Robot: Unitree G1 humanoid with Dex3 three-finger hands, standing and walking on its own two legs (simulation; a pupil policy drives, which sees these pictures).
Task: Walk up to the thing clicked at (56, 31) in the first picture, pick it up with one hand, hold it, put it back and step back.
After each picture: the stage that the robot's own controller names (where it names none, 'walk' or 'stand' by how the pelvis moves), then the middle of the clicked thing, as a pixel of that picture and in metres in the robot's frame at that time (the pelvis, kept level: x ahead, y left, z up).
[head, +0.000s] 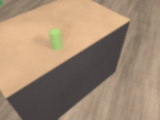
stand; (56, 39) +0.73 +0.16 -0.09
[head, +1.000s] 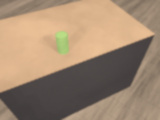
rise first; (62, 43) +0.67 +0.14 -0.07
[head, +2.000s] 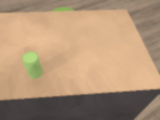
rise first; (33, 65) +0.46 +0.26 -0.07
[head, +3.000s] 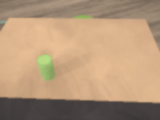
stand; (46, 67) +0.49 +0.19 -0.06
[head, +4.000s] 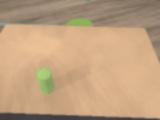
stand; (45, 81) +0.43 +0.18 -0.09
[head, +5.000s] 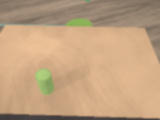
stand; (45, 82) +0.43 +0.18 -0.09
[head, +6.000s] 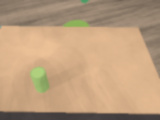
stand; (40, 80) +0.45 +0.21 -0.09
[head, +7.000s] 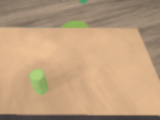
stand; (39, 82) +0.44 +0.21 -0.09
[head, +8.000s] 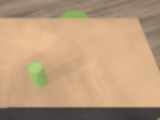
rise first; (37, 75) +0.45 +0.21 -0.09
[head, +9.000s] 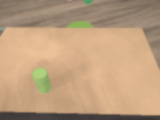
rise first; (42, 80) +0.44 +0.22 -0.09
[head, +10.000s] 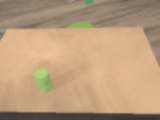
go down; (43, 80) +0.45 +0.22 -0.09
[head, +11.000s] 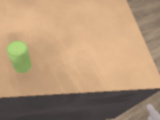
go down; (20, 57) +0.47 +0.19 -0.03
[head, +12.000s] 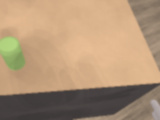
go down; (12, 54) +0.47 +0.21 -0.01
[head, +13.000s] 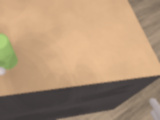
close in; (3, 52) +0.47 +0.22 +0.01
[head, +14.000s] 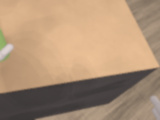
close; out of the picture +0.49 +0.21 +0.03
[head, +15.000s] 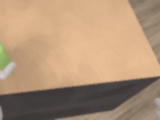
lift; out of the picture +0.43 +0.23 +0.02
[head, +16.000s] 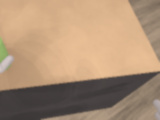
lift; out of the picture +0.45 +0.23 +0.03
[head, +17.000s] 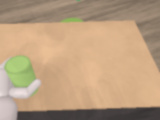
hold; (23, 77) +0.32 +0.18 +0.12
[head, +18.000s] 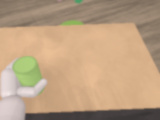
hold; (30, 77) +0.33 +0.17 +0.12
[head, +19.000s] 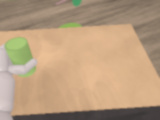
crouch; (21, 57) +0.39 +0.20 +0.14
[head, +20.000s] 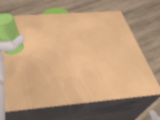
lower; (8, 35) +0.48 +0.21 +0.14
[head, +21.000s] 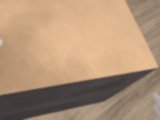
lower; out of the picture +0.50 +0.23 +0.02
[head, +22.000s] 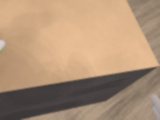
lower; out of the picture +0.50 +0.23 +0.03
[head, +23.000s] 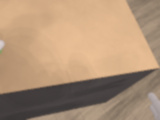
lower; out of the picture +0.50 +0.23 +0.03
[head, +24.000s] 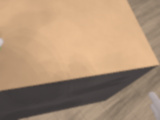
lower; out of the picture +0.50 +0.23 +0.03
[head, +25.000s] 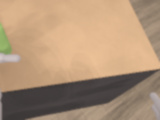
open; out of the picture +0.49 +0.21 +0.03
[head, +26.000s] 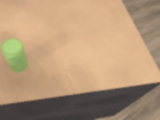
sink last; (15, 56) +0.47 +0.19 -0.01
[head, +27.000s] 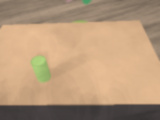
stand; (41, 69) +0.49 +0.22 -0.03
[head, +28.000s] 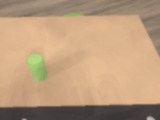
stand; (37, 67) +0.47 +0.21 -0.03
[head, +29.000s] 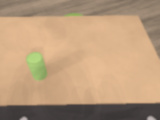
stand; (37, 66) +0.47 +0.21 -0.03
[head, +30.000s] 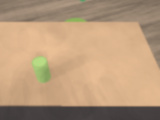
stand; (41, 70) +0.48 +0.20 -0.06
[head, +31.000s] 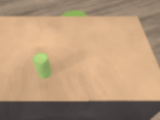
walk; (42, 66) +0.50 +0.20 -0.08
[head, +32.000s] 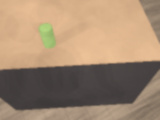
walk; (47, 36) +0.64 +0.20 -0.08
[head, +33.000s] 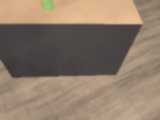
walk; (47, 0) +0.93 +0.20 -0.07
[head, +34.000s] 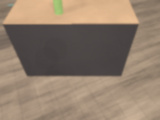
stand; (58, 5) +1.10 +0.21 -0.07
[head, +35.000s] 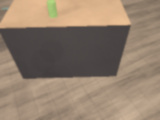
stand; (52, 9) +1.11 +0.24 -0.09
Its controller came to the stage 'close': yes
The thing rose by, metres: 0.23
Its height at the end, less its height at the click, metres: +0.00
